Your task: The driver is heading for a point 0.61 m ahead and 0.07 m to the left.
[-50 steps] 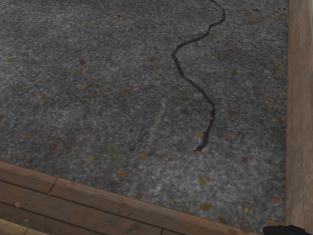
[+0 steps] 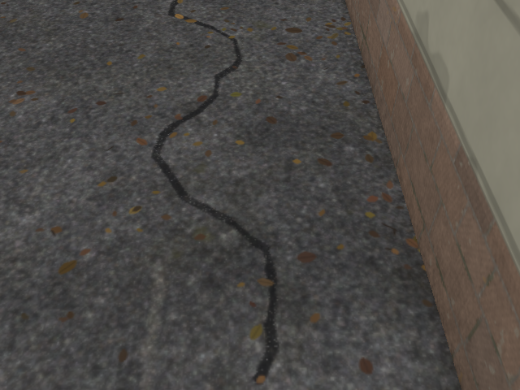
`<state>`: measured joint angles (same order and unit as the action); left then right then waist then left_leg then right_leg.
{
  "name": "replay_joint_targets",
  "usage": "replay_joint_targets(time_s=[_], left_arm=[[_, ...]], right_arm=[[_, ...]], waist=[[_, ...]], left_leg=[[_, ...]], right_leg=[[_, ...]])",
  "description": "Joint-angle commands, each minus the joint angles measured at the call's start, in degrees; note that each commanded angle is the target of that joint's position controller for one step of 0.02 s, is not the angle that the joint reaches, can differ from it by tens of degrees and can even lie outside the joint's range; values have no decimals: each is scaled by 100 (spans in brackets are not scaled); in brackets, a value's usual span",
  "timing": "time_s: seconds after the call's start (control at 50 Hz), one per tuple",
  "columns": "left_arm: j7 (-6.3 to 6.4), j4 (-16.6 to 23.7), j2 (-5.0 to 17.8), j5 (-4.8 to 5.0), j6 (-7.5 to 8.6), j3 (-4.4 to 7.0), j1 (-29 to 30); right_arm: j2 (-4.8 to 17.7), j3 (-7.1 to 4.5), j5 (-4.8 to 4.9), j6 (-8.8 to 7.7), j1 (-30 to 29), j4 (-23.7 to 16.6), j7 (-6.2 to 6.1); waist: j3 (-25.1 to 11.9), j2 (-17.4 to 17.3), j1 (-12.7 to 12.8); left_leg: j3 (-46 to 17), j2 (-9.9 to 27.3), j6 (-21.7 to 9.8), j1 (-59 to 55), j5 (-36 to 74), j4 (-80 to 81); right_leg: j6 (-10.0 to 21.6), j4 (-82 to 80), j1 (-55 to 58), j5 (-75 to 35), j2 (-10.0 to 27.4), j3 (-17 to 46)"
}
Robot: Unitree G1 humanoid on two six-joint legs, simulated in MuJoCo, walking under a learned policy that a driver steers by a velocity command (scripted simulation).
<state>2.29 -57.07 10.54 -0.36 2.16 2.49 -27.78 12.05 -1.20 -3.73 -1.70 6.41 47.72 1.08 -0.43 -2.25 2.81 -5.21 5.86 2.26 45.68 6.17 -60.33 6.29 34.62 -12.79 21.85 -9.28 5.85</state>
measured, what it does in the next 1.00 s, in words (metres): goes down: left foot 0.15 m lower, then right foot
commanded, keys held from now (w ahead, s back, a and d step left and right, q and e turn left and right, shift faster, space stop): w+e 0.12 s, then w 0.48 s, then no key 0.40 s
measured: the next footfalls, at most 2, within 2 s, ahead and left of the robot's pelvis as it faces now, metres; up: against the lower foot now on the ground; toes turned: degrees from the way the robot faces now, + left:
left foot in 0.26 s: +0.35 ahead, +0.20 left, -0.15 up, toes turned -10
right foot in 0.70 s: +0.57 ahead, +0.01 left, -0.15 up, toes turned -11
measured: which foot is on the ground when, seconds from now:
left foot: up 0.00-0.24, down 0.26-0.70, up 0.72-1.00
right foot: down 0.00-0.26, up 0.28-0.68, down 0.70-1.00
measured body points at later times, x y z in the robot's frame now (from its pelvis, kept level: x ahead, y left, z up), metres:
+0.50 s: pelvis +0.32 +0.11 -0.13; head +0.35 +0.13 +0.31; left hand +0.46 +0.34 -0.28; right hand +0.24 -0.12 -0.27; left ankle +0.31 +0.21 -0.87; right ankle +0.38 -0.01 -0.78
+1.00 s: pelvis +0.52 +0.09 -0.13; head +0.55 +0.07 +0.32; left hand +0.57 +0.33 -0.27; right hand +0.52 -0.14 -0.29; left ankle +0.60 +0.23 -0.84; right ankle +0.53 +0.01 -0.87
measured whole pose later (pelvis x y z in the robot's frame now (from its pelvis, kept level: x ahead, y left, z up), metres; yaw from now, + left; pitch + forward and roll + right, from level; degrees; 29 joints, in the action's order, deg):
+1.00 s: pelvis +0.52 +0.09 -0.13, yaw -9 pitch +0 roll +0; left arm 1.4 -58.9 10.3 -0.8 3.7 0.4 -17.2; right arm 10.8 -1.8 -1.8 -1.5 13.8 58.3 -1.4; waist 3.9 -1.8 -0.4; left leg -1.9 1.5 -0.2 25.5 -15.5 -41.7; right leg 4.1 21.7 -12.3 9.7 -2.6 -3.0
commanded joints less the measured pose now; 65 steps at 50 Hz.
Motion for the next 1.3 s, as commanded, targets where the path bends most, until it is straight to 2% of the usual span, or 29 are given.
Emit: replay_joint_targets(time_s=[0.02,0.08,0.12,0.18,0.22,0.26,0.28,0.3,0.32,0.34,0.38,0.4,0.44,0.54,0.62,0.68,0.7,0.72,0.74,0.76,0.78,0.82,0.92,1.04,1.08,1.1,1.12,1.16,1.3], left_arm=[[132,433,650,-44,-3,131,-194],[106,730,932,-105,125,225,51],[66,806,900,-104,123,230,-77],[222,753,877,-215,106,237,-122],[176,587,855,-310,59,228,-313],[-6,367,754,-214,28,237,-694],[-126,197,354,62,103,232,-1591],[-22,250,476,212,139,173,-1600],[29,683,675,177,171,114,-1122],[24,593,942,-59,107,195,-42],[-184,773,869,-299,60,186,854],[-277,874,748,-318,6,172,1229],[-361,940,517,-279,-51,99,1329],[-463,1149,269,-107,9,-96,2244],[-414,1240,389,-82,59,-104,2795],[-269,810,513,-203,296,-61,1763],[-215,663,763,-307,394,2,1105],[-176,568,1269,-445,411,114,294],[-227,529,1253,-250,302,162,174],[-240,538,948,-11,217,101,414],[-216,569,749,8,209,20,1010],[-134,510,559,-9,208,-39,1351],[-78,252,604,-51,286,-91,1377],[-62,-8,549,-23,132,-161,1179],[-65,-34,494,8,98,-185,1070],[-70,-49,429,-4,94,-201,896],[-83,-145,188,30,67,-212,258],[-33,-314,169,14,-102,-238,318],[-12,-408,172,26,-143,-235,409]], right_arm=[[692,-212,-96,-184,-522,-423,183],[445,-199,31,-220,-614,-424,235],[313,-147,135,-293,-1176,-647,198],[434,-189,352,-424,-1313,-736,88],[633,-296,462,-381,-483,-446,4],[1062,-494,195,-384,1756,345,-34],[1325,-545,107,-390,2654,684,52],[1324,-563,219,-344,2962,636,147],[2010,-775,346,-347,2653,632,134],[880,-492,324,-240,1923,339,-7],[615,-315,71,-349,1494,254,-126],[477,-218,96,-450,1424,346,-120],[609,-251,206,-577,1516,557,-76],[411,-156,396,-546,1785,733,-43],[586,-198,267,-453,2488,1015,-111],[670,-196,287,-457,2538,1127,-218],[659,-183,353,-477,2491,1057,-225],[251,-74,484,-489,2894,902,-223],[262,-106,528,-349,3319,1144,-273],[735,-259,252,-246,2800,1111,-273],[476,-223,169,-225,2266,924,-239],[288,-199,79,-148,2057,925,-218],[-47,-105,175,11,2073,1173,-221],[128,-65,213,141,1307,1227,-303],[178,-28,119,111,1373,1290,-328],[428,-58,84,51,1457,1311,-356],[733,-93,147,18,1167,1284,-356],[257,4,278,49,923,1312,-241],[221,17,268,92,992,1508,-264]], waist=[[719,314,67],[338,552,141],[534,694,405],[796,632,568],[634,554,334],[-221,-38,-477],[-1232,-1201,-218],[-1788,-1273,-449],[-2198,-2264,-438],[-858,-710,-528],[204,-292,-488],[596,-76,-260],[558,-330,-14],[274,-514,-276],[629,-129,-538],[66,-233,-145],[-449,-140,114],[-1377,896,183],[-2051,1219,228],[-1398,363,117],[-628,515,-88],[12,529,-372],[-341,680,-694],[-138,844,-592],[28,565,-647],[-3,275,-539],[117,-223,-51],[368,-188,-196],[363,-22,-259]], left_leg=[[-413,7,199,809,1112,1165],[-241,-419,50,-866,1687,1778],[-291,-456,52,-1000,1384,2355],[-688,-13,-34,-1305,1675,3996],[-347,189,-193,-2378,1748,4812],[-31,11,-223,-4881,1414,4118],[-480,763,-347,-7163,3381,2077],[-1381,1324,-507,-7824,3040,1659],[-3288,2099,-1475,-7485,-981,3298],[-2690,1303,-1130,-6083,-3542,4203],[-2357,1267,-1391,-3794,-2520,4300],[-1920,1046,-1222,-3083,-1667,4352],[-1247,686,-1205,-2618,-285,4588],[-309,265,-1053,-2933,725,4905],[-507,506,-1006,-4100,1222,4664],[-170,180,-935,-4462,2942,3178],[-43,29,-843,-3791,2128,2298],[242,-310,-679,-2430,-696,636],[487,-993,-560,-1468,-4579,-977],[176,-771,-577,-1249,-4135,-1098],[187,-587,-537,-1123,-3726,-786],[221,-369,-366,-1566,-3116,-72],[472,-536,-201,-2700,-2360,1328],[534,-543,-298,-3493,-1743,2663],[287,-330,-326,-3978,-1192,3756],[-195,161,-374,-4249,-704,3948],[-599,529,-596,-4131,39,3847],[-477,227,-589,-3115,-1079,4100],[-322,13,-518,-3444,-1054,4182]], right_leg=[[1204,-625,43,-137,1316,2387],[959,86,-736,588,1004,2245],[890,285,-605,654,999,2323],[640,877,52,428,975,2395],[530,1703,138,-350,879,2085],[340,4459,-865,76,292,1192],[59,6942,-2723,3086,-199,558],[36,8379,-3987,2841,105,388],[-66,9055,-4803,1901,168,-137],[-60,8063,-5136,794,633,-401],[-59,6407,-4081,-31,1024,-13],[-77,5280,-3653,-518,1111,226],[-277,3867,-3036,-1029,1111,-143],[-372,771,-1332,-2241,932,-801],[-206,-155,-1535,-1929,853,-965],[-7,-1018,-48,-2059,540,-1026],[177,-919,1212,-2896,1081,-561],[832,-318,3026,-5675,2813,990],[1712,-439,3543,-6553,3826,2314],[1528,-818,2731,-5959,3329,1855],[1273,-1107,1954,-5806,3018,1237],[825,-1573,815,-5779,2520,523],[631,-1631,18,-5895,2067,-292],[336,-1700,-581,-2985,2063,1],[-15,-1507,-780,-1914,1911,93],[-230,-1276,-870,-1412,1723,34],[-375,-1253,-866,-790,1267,-276],[-472,-1277,-5,-743,1184,-365],[-522,-1284,59,-990,1351,-348]])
